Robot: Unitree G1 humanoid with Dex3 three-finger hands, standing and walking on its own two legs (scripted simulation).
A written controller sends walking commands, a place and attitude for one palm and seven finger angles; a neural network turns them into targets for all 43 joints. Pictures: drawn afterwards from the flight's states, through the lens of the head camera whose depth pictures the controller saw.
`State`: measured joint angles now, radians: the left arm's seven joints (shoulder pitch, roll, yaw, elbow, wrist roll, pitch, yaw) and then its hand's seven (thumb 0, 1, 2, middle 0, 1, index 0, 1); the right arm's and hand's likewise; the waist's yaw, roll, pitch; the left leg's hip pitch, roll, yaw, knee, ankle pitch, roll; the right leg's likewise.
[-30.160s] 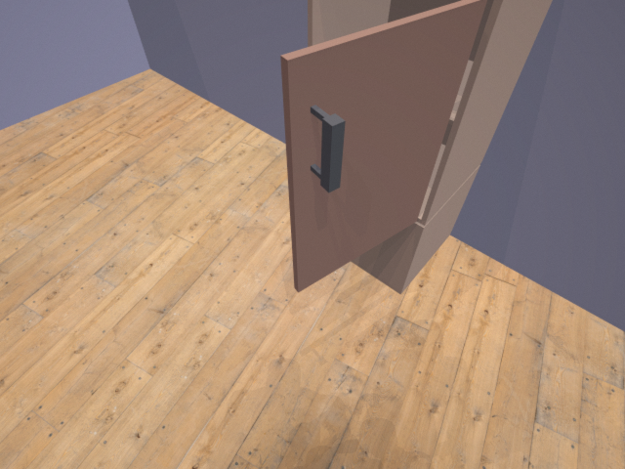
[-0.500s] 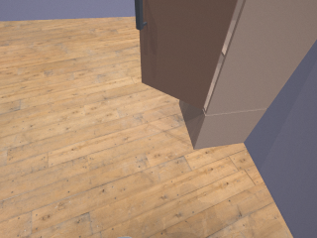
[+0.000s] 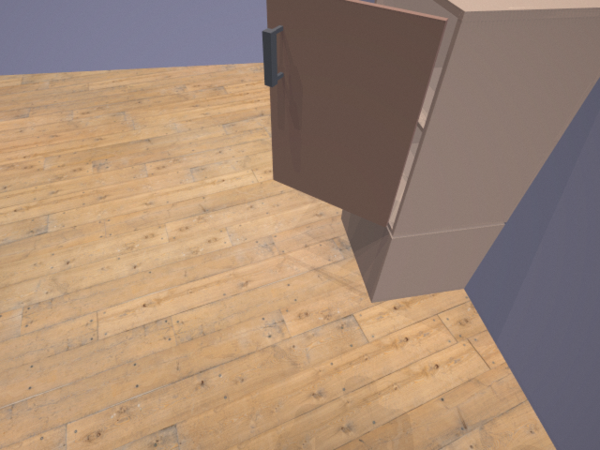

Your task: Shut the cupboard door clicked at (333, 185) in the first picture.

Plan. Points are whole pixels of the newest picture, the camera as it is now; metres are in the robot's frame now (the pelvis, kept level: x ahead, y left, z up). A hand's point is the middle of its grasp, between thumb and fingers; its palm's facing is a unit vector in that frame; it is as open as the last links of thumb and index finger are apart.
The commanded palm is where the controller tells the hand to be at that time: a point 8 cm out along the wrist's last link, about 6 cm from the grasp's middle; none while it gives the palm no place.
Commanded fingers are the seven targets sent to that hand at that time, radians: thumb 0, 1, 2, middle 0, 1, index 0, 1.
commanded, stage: let the arm hang, fingers relaxed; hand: left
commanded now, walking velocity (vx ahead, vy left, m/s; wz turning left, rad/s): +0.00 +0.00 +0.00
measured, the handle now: (275, 56) +0.98 +0.12 +0.10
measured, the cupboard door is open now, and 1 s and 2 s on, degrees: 48 48 48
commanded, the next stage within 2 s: look to check the result in 0.22 s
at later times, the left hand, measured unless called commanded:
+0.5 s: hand out of the picture +0.02 +0.19 -0.17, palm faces +0.02 -0.98 -0.21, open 7.4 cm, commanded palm none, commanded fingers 0.00 0.90 0.90 -0.20 -0.30 -0.20 -0.30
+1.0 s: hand out of the picture +0.09 +0.22 -0.16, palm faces +0.01 -0.95 -0.30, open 7.4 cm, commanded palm none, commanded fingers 0.00 0.90 0.90 -0.20 -0.30 -0.20 -0.30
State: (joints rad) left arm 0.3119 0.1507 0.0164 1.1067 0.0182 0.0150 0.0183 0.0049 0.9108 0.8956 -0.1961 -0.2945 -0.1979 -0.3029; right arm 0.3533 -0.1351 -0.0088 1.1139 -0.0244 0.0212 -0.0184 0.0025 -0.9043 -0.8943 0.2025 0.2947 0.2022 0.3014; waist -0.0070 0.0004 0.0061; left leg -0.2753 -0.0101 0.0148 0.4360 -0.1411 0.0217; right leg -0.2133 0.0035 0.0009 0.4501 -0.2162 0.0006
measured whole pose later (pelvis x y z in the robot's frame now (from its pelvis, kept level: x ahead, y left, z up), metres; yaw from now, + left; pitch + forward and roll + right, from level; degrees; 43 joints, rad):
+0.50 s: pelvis +0.02 +0.00 +0.00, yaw +0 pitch -2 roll +0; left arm 0.28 0.18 0.01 1.14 0.02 -0.01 0.02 0.00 0.91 0.90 -0.20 -0.29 -0.20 -0.30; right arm 0.24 -0.19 -0.01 1.11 -0.02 0.00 -0.02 0.00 -0.91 -0.89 0.20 0.29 0.20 0.30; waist 0.00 0.00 0.03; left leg -0.22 -0.01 0.02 0.40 -0.16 0.02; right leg -0.15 0.00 0.01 0.41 -0.22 0.00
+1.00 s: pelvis +0.04 -0.01 +0.00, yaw +1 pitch -1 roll +0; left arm 0.16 0.27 0.02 1.10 0.01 0.00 0.01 0.00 0.91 0.90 -0.20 -0.29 -0.20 -0.30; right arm 0.17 -0.28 -0.02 1.11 -0.02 0.00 -0.01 0.00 -0.90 -0.89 0.20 0.29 0.20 0.30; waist -0.01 0.00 0.05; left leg -0.19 -0.02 0.00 0.38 -0.17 0.01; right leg -0.12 0.00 -0.01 0.39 -0.24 0.00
